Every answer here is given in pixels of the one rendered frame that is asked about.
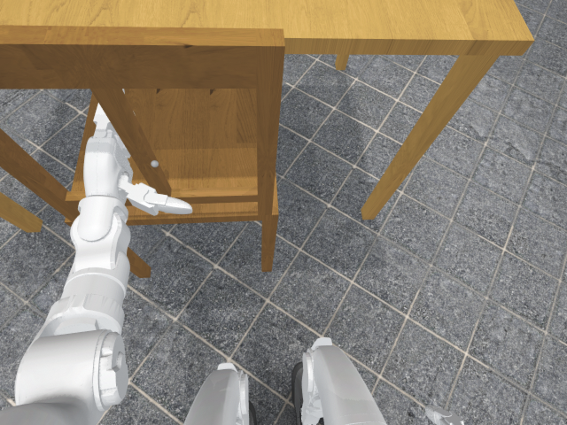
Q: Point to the left robot thigh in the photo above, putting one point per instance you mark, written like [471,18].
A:
[221,399]

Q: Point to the robot thigh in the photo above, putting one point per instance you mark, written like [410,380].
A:
[221,399]
[345,397]

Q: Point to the robot left hand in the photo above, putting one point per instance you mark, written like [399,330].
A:
[106,158]

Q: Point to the robot left upper arm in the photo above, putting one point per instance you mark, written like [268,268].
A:
[70,379]

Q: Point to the chair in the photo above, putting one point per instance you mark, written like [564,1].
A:
[204,102]

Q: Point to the robot left forearm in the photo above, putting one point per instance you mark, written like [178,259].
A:
[97,283]

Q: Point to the table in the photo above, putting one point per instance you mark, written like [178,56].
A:
[478,30]

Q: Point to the robot right hand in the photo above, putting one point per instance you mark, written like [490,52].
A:
[440,416]

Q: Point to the right robot thigh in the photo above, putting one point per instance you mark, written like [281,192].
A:
[345,397]

